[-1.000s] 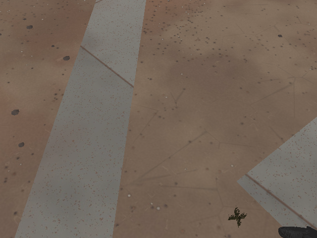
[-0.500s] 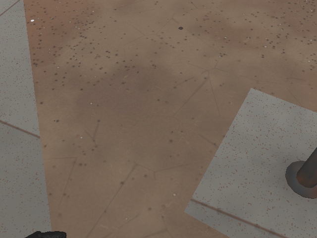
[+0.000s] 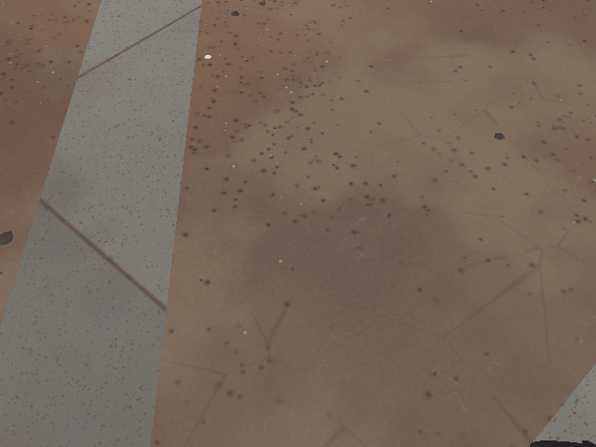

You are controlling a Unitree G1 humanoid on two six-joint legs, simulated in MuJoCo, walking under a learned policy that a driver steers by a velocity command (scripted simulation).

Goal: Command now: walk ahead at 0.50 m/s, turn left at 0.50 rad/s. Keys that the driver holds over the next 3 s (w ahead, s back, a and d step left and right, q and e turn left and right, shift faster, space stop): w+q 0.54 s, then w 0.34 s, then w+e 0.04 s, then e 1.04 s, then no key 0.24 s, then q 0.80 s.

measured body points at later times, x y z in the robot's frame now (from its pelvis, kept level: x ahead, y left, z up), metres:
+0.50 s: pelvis +0.29 -0.02 +0.01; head +0.32 -0.02 +0.46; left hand +0.41 +0.28 -0.06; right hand +0.43 -0.28 -0.10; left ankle +0.12 +0.07 -0.65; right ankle +0.40 -0.11 -0.71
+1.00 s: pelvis +0.51 +0.11 +0.01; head +0.55 +0.14 +0.46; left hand +0.40 +0.37 -0.12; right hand +0.82 -0.01 -0.05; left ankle +0.55 +0.23 -0.71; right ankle +0.43 -0.09 -0.65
